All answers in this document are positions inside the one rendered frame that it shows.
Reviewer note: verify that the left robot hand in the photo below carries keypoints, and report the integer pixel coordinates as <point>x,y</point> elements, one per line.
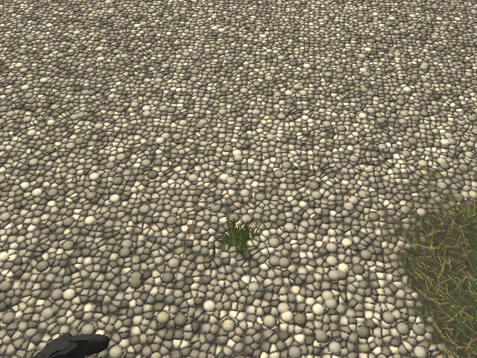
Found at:
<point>68,346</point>

